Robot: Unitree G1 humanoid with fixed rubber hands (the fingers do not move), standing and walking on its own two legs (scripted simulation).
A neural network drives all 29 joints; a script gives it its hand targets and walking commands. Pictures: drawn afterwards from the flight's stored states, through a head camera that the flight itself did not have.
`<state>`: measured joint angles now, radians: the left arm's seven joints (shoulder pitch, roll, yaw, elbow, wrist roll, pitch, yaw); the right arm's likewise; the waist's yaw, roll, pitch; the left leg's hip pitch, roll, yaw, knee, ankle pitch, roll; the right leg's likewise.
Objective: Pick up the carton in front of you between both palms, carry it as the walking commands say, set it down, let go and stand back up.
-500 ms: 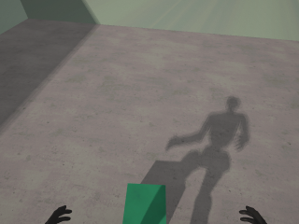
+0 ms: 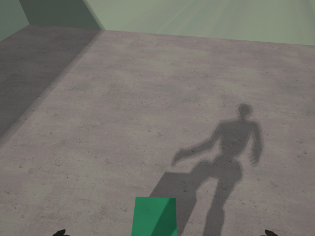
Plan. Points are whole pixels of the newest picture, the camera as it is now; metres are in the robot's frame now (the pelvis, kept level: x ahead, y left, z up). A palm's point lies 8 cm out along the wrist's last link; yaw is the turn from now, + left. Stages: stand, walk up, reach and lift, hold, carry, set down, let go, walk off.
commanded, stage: stand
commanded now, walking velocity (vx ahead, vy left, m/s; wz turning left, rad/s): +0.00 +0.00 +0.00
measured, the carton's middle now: (154, 225) +0.35 +0.03 -0.65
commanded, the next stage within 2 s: none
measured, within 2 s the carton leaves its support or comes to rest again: neither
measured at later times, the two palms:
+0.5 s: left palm out of the picture +0.08 +0.30 -0.10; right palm out of the picture +0.09 -0.31 -0.09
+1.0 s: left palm out of the picture +0.06 +0.31 -0.10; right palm out of the picture +0.07 -0.31 -0.09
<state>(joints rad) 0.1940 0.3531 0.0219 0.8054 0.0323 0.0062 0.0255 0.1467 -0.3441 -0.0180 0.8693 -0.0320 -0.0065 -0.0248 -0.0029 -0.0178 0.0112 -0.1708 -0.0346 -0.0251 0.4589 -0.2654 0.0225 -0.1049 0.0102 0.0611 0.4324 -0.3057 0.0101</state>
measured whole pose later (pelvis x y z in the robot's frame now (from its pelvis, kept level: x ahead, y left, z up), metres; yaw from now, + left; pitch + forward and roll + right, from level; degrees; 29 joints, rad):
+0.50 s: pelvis -0.02 +0.00 +0.00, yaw +0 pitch -2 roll +0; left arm 0.18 0.37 0.01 0.94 0.03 0.00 0.02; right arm 0.13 -0.37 -0.01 0.99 -0.02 -0.01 -0.02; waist 0.00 -0.01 0.02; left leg -0.14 -0.03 -0.03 0.39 -0.21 0.02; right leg -0.08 0.01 0.06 0.37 -0.25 0.01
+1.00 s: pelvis -0.02 +0.00 +0.01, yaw +0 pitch -2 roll +0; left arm 0.15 0.39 0.01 1.00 0.02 -0.01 0.01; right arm 0.11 -0.38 0.00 1.04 -0.02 -0.02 -0.01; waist 0.00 -0.01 0.03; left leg -0.14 -0.03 -0.04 0.36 -0.18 0.02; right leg -0.07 0.01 0.05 0.34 -0.23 0.01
